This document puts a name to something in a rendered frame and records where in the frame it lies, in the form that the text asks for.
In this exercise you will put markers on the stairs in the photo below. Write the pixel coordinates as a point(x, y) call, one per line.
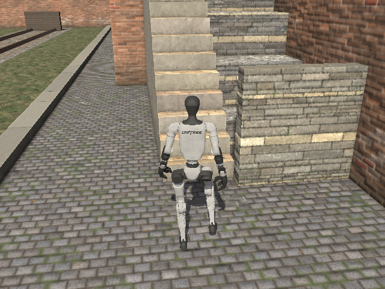
point(180, 62)

